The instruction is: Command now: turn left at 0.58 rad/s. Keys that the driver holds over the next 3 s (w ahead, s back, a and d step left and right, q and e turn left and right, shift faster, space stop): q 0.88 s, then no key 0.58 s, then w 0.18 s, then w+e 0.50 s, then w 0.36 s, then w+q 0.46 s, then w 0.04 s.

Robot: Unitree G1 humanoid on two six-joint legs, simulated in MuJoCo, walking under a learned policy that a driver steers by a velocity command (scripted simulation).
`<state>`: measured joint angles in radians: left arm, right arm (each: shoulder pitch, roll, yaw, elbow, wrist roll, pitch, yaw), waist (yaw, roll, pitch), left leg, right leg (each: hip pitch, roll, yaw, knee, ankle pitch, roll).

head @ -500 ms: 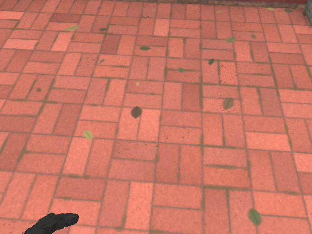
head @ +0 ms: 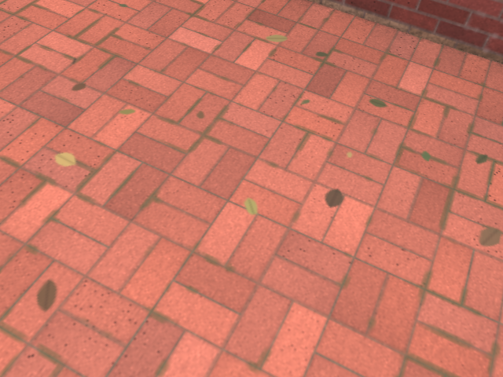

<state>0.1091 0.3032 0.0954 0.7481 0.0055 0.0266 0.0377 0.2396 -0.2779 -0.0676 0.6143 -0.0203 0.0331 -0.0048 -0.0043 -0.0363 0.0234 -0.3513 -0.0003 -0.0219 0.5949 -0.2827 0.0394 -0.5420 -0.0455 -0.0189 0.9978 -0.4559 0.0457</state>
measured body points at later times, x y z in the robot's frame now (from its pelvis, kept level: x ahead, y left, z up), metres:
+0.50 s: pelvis +0.00 -0.02 +0.01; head +0.03 -0.03 +0.45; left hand +0.07 +0.29 -0.08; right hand +0.24 -0.26 -0.08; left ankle -0.03 +0.09 -0.67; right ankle +0.03 -0.13 -0.73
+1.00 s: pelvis -0.04 +0.02 +0.01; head -0.02 +0.08 +0.45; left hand -0.07 +0.35 -0.11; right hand +0.25 -0.11 -0.06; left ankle -0.08 +0.11 -0.73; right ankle +0.03 -0.11 -0.64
